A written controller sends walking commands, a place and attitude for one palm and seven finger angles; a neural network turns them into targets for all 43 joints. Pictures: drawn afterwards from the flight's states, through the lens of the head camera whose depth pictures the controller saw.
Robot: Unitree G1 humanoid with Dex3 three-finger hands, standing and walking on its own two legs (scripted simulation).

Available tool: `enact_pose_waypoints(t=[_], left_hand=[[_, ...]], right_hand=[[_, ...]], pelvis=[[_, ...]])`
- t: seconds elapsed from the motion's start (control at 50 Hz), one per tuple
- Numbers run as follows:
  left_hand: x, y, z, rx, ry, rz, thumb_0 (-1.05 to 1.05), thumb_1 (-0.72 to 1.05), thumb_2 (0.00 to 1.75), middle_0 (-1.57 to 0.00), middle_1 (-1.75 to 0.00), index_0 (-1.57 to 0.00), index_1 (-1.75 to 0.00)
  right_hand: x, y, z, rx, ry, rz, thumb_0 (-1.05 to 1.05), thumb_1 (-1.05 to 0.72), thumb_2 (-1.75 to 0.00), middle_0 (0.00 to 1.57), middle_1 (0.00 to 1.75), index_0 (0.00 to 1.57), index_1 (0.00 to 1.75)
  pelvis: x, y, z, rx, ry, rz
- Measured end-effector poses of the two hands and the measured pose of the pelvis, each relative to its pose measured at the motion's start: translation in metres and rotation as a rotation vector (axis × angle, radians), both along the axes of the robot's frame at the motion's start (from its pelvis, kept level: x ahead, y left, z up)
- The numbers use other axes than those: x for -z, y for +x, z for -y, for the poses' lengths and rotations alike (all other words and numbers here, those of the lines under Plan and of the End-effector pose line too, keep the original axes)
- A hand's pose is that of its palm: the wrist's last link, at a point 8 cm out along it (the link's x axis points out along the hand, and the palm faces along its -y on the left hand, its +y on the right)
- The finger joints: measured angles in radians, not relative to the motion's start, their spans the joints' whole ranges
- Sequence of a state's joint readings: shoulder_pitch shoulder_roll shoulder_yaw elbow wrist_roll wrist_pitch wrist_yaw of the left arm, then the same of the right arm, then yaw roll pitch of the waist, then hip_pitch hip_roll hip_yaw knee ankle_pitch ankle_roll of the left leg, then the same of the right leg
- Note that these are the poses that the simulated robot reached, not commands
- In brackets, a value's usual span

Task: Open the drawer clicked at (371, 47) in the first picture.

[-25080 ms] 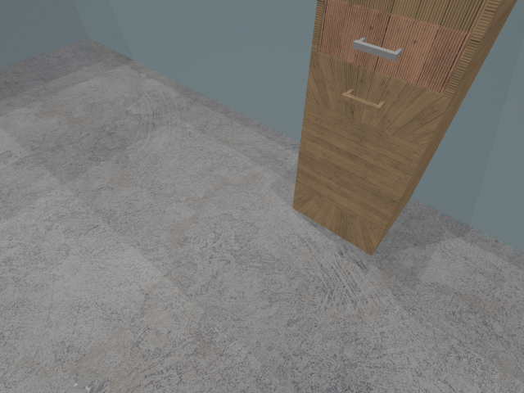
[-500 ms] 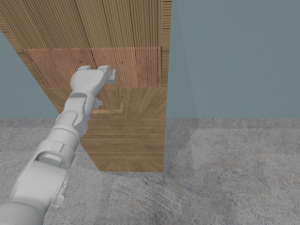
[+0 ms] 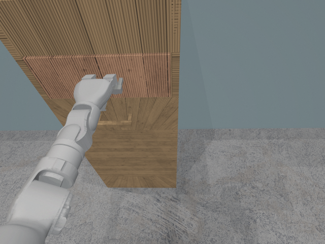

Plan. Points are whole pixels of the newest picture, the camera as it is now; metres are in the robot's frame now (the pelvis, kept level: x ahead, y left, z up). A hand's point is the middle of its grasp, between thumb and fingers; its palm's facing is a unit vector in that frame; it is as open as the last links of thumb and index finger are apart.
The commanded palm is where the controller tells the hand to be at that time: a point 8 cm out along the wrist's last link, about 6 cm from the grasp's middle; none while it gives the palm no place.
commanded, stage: pull the drawer open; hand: left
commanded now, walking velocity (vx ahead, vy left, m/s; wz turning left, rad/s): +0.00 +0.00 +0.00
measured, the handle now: (100, 85) +0.51 +0.18 +0.11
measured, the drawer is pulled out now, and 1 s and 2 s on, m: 0.00 0.13 0.24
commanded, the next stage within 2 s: none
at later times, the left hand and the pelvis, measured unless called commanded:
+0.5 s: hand (96, 124) +0.39 +0.17 +0.09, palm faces +0.02 -0.07 -1.00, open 5.5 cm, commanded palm +0.35 +0.18 +0.15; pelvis +0.01 +0.00 +0.00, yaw +0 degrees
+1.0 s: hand (90, 145) +0.33 +0.17 +0.09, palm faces +0.03 -0.10 -0.99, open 5.6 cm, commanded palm +0.29 +0.18 +0.15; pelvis +0.00 -0.01 +0.00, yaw +0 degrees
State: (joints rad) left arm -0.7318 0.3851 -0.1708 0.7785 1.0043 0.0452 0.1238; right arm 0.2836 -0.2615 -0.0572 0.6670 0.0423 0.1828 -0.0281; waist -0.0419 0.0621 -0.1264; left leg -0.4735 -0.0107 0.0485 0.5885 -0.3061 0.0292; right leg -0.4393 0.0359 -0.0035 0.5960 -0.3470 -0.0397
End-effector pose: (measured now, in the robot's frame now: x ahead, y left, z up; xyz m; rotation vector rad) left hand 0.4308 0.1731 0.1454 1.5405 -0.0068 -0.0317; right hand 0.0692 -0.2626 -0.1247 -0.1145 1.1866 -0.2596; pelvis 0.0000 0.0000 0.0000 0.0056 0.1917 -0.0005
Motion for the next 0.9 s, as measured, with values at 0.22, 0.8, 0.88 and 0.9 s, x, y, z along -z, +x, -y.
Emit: enact_pose_waypoints(t=[0.22, 0.8, 0.88, 0.9], left_hand=[[0.001, -0.019, -0.001, 0.005, -0.017, 0.017, 0.0, 0.78, 0.82, -0.32, -1.35, -0.37, -1.29], [0.002, -0.1, -0.004, 0.008, -0.058, 0.037, 0.01, 0.77, 0.83, -0.31, -1.35, -0.38, -1.26], [0.002, -0.11, -0.005, 0.013, -0.065, 0.041, 0.01, 0.77, 0.83, -0.31, -1.35, -0.38, -1.26], [0.002, -0.112, -0.005, 0.013, -0.065, 0.042, 0.01, 0.77, 0.83, -0.31, -1.35, -0.38, -1.26]], right_hand=[[-0.005, 0.028, -0.004, -0.022, 0.021, 0.059, 0.01, -0.91, -0.9, 0.2, 0.3, 0.2, 0.3], [-0.026, 0.113, -0.034, -0.178, 0.073, 0.275, 0.01, -0.91, -0.9, 0.2, 0.3, 0.2, 0.3], [-0.026, 0.11, -0.032, -0.179, 0.072, 0.275, 0.01, -0.91, -0.9, 0.2, 0.3, 0.2, 0.3], [-0.026, 0.109, -0.032, -0.179, 0.071, 0.275, 0.01, -0.91, -0.9, 0.2, 0.3, 0.2, 0.3]], pelvis=[[-0.002, 0.006, -0.001, 0.007, 0.002, 0.02], [-0.005, 0.002, 0.005, -0.006, 0.01, 0.093], [-0.005, 0.001, 0.006, -0.003, 0.011, 0.098], [-0.005, 0.001, 0.006, -0.002, 0.011, 0.099]])
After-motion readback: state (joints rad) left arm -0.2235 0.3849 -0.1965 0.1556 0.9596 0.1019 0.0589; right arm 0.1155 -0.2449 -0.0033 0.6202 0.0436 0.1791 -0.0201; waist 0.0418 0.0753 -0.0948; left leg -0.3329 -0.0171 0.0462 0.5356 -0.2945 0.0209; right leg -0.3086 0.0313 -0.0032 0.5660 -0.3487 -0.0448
